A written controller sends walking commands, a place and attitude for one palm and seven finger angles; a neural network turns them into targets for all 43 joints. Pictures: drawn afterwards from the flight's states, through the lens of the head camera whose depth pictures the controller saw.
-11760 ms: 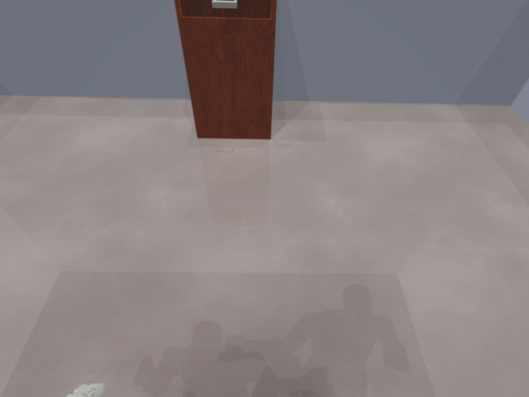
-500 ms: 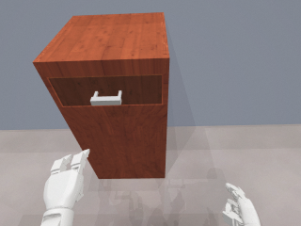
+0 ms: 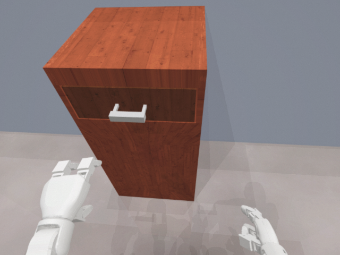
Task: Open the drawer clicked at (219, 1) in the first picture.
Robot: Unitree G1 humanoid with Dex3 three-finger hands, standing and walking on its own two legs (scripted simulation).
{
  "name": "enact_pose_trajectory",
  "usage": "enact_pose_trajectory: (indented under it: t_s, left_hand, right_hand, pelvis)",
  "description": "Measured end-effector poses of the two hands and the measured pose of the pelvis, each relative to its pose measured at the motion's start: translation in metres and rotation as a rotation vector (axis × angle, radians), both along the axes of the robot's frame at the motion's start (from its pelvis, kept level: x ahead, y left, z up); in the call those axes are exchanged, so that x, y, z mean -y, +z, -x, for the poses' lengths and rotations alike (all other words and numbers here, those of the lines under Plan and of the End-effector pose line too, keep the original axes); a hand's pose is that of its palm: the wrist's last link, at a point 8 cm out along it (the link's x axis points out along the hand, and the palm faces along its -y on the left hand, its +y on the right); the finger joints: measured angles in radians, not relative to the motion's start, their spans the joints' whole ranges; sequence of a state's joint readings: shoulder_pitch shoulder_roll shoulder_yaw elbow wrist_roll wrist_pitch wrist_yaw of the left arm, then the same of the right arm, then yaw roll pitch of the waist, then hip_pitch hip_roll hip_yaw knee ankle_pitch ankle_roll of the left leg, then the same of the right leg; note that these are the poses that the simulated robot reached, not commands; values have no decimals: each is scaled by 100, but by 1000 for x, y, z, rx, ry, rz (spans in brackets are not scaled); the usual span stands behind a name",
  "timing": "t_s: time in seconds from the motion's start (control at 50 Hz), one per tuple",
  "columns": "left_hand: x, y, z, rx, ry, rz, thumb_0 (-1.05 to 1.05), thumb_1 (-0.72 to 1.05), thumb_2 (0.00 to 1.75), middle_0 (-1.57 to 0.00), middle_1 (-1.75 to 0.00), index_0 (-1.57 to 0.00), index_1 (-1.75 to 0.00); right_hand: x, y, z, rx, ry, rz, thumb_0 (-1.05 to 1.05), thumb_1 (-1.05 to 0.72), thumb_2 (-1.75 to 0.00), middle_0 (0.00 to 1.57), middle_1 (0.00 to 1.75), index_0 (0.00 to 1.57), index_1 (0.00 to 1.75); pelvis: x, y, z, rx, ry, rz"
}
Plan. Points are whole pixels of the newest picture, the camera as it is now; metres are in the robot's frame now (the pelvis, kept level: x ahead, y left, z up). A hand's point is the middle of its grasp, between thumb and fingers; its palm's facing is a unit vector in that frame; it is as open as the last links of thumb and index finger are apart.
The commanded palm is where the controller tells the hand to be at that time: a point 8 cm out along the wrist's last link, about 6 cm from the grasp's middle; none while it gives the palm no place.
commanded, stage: raise the hand with hooked fingers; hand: left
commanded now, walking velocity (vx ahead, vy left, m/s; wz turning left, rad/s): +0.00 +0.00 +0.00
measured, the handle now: (129, 111) +0.50 +0.20 +0.03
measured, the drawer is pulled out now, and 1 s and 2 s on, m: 0.00 0.00 0.00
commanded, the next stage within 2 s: move the hooked fingers above the handle in 1.08 s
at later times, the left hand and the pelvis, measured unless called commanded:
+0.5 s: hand (76, 150) +0.30 +0.25 +0.11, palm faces +0.09 -0.08 -0.99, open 13.6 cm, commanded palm +0.27 +0.25 +0.17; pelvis +0.02 +0.00 +0.02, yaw +1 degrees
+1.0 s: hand (75, 140) +0.31 +0.25 +0.13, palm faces +0.04 -0.08 -1.00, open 13.9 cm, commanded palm +0.28 +0.25 +0.20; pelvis +0.01 +0.01 +0.03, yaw +1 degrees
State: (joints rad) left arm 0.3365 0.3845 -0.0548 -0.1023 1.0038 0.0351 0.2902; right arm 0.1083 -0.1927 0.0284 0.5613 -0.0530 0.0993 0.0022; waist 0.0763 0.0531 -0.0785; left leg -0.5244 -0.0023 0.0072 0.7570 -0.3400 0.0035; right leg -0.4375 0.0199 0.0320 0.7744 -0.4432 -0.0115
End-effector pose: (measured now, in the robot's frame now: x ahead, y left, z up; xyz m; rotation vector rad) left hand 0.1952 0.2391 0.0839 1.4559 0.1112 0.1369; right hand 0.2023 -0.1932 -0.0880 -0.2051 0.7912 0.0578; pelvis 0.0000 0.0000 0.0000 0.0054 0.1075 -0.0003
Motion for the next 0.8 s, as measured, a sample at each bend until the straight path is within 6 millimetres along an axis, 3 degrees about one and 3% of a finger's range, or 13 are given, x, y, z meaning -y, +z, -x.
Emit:
enact_pose_trajectory:
  t_s: [0.14,0.28,0.54,0.72,0.8]
  left_hand:
    - [-6,20,-21,37,-17,-27,0,-3,51,-29,-90,-28,-89]
    - [-9,44,-45,74,-1,-24,0,-19,44,-30,-100,-29,-100]
    - [-10,86,-80,68,-34,-33,0,-44,33,-32,-117,-31,-116]
    - [-13,111,-99,52,-59,-44,0,-49,31,-32,-120,-31,-119]
    - [-15,112,-102,33,-68,-35,0,-49,31,-32,-120,-31,-120]
  right_hand:
    - [22,-10,13,-94,-50,45,1,-91,-90,20,30,20,30]
    - [35,-3,3,-83,-89,57,1,-91,-90,20,30,20,30]
    - [20,21,-24,-5,-61,21,1,-91,-90,20,30,20,30]
    - [13,19,-13,-39,-49,9,1,-91,-90,20,30,20,30]
    - [16,16,-2,-66,-61,5,1,-91,-90,20,30,20,30]
  pelvis:
    - [-1,5,-11,1,4,-3]
    - [-2,11,-18,16,7,-6]
    - [0,21,-17,61,21,-6]
    - [-1,25,-12,77,31,-4]
    - [-2,26,-10,76,26,-3]
